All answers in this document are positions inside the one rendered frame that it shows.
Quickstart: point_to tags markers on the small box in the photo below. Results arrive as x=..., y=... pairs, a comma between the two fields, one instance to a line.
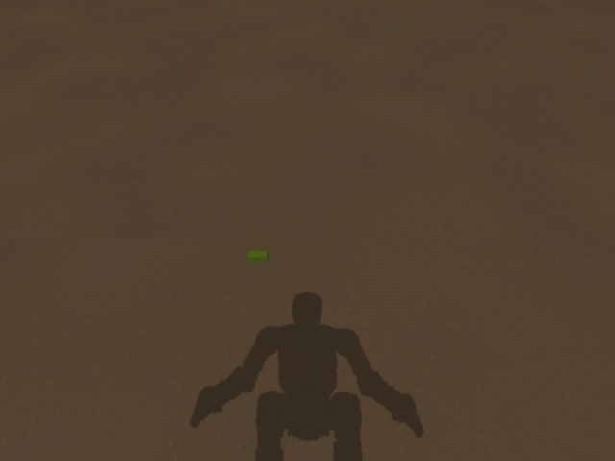
x=257, y=256

